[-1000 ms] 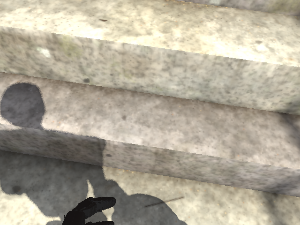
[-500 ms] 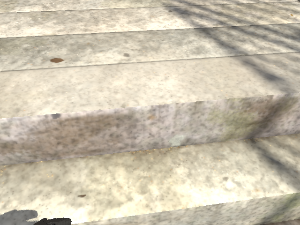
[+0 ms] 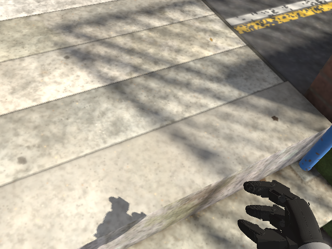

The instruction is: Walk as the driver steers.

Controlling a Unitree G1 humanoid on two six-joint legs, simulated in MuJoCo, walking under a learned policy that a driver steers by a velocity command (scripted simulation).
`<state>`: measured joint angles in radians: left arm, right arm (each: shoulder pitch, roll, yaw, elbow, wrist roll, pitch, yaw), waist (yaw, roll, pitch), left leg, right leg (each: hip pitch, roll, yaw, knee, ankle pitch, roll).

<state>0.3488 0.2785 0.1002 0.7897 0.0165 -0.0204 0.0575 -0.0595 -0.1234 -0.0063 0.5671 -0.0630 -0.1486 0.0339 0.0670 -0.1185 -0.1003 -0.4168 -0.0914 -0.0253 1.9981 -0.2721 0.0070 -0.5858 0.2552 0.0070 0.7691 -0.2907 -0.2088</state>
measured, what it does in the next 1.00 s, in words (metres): climbs: left foot 0.20 m higher, then right foot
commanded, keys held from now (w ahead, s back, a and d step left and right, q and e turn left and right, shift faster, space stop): w+e+shift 0.18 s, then w+shift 0.26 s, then q+shift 0.56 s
